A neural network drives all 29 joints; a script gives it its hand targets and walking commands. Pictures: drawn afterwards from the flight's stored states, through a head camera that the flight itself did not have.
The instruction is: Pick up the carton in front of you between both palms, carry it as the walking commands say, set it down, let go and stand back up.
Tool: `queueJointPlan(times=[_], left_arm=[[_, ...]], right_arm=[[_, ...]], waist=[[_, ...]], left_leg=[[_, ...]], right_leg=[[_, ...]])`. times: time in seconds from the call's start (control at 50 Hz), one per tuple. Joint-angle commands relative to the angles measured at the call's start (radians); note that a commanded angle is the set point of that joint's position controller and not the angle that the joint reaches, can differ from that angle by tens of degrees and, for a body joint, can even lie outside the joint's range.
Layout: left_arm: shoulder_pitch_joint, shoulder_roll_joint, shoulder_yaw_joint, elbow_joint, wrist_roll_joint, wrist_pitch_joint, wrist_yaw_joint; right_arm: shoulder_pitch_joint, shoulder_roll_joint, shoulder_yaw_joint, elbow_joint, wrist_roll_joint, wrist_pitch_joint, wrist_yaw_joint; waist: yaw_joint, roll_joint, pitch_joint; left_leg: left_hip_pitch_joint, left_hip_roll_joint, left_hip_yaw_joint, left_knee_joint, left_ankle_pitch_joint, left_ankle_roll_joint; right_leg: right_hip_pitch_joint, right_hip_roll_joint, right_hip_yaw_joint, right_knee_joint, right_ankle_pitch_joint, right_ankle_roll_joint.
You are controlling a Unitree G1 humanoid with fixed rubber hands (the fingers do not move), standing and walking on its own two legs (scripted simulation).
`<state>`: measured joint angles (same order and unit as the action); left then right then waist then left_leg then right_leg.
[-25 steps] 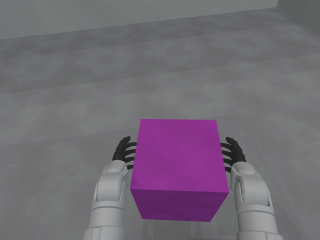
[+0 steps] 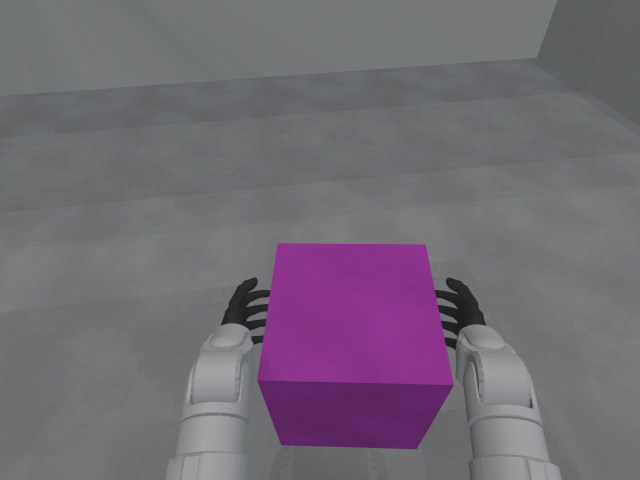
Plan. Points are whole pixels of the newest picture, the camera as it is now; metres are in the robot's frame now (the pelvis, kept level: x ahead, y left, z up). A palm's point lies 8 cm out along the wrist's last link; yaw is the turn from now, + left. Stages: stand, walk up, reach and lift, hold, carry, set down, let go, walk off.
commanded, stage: carry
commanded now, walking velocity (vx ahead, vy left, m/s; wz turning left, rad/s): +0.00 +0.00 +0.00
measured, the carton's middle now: (349, 350) +0.32 +0.00 -0.04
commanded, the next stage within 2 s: hold in 1.60 s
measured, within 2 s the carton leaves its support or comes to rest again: neither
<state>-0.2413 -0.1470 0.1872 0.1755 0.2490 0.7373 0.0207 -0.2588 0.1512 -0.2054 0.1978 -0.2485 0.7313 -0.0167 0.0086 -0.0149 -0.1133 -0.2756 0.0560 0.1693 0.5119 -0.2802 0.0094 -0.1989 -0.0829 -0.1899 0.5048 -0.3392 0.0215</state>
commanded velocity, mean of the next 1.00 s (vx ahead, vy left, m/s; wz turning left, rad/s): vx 0.00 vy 0.00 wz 0.00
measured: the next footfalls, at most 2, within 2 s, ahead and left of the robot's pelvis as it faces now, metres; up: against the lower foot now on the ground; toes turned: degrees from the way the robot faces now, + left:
none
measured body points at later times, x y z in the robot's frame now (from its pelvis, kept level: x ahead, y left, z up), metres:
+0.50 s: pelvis -0.01 +0.00 +0.00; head -0.03 +0.00 +0.45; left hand +0.29 +0.15 +0.03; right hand +0.29 -0.15 +0.03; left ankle -0.01 +0.10 -0.74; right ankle -0.06 -0.11 -0.74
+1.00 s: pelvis -0.05 -0.01 +0.00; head -0.07 -0.01 +0.45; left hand +0.26 +0.14 +0.04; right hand +0.26 -0.16 +0.04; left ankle -0.01 +0.11 -0.74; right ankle -0.06 -0.11 -0.74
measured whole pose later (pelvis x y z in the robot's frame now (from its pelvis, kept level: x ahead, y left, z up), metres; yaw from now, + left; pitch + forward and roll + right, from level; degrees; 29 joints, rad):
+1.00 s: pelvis -0.05 -0.01 +0.00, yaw +0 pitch +1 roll +0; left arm -0.24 -0.15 0.20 0.19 0.25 0.74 0.01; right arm -0.25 0.15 -0.19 0.20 -0.25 0.74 -0.02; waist 0.00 0.00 -0.09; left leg -0.31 0.07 0.17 0.50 -0.21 0.01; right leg -0.24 -0.07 -0.19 0.51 -0.29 -0.01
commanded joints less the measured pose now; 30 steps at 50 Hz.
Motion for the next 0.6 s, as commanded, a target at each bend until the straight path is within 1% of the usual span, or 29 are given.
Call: queueJointPlan(times=[0.0,0.1,0.16,0.32,0.58], left_arm=[[-0.436,-0.855,-0.553,-0.053,-0.24,-0.04,-0.215],[-0.43,-0.869,-0.57,-0.086,-0.256,-0.045,-0.215],[-0.421,-0.864,-0.577,-0.105,-0.259,-0.044,-0.213],[-0.431,-0.851,-0.578,-0.114,-0.257,-0.04,-0.209],[-0.473,-0.868,-0.537,-0.043,-0.24,-0.037,-0.22]], right_arm=[[-0.406,0.864,0.54,-0.049,0.236,-0.031,0.206],[-0.426,0.882,0.589,-0.099,0.263,-0.034,0.206],[-0.42,0.878,0.603,-0.117,0.268,-0.033,0.205],[-0.415,0.863,0.596,-0.118,0.262,-0.03,0.202],[-0.452,0.877,0.553,-0.05,0.24,-0.027,0.21]], waist=[[-0.007,0.036,-0.287],[-0.008,0.01,-0.314],[-0.009,0.008,-0.319],[-0.01,0.021,-0.283],[-0.01,0.019,-0.213]], left_leg=[[0.172,0.127,-0.092,0.026,0.767,0.014],[0.16,0.116,-0.085,0.044,0.694,0.015],[0.153,0.114,-0.085,0.046,0.648,0.015],[0.131,0.118,-0.09,0.019,0.514,0.013],[0.092,0.119,-0.103,-0.052,0.31,0.009]], right_leg=[[0.091,-0.08,0.063,0.021,0.576,0.007],[0.116,-0.087,0.064,0.035,0.629,-0.003],[0.118,-0.09,0.066,0.037,0.619,-0.007],[0.086,-0.093,0.074,0.007,0.473,-0.015],[0.037,-0.095,0.093,-0.065,0.269,-0.027]])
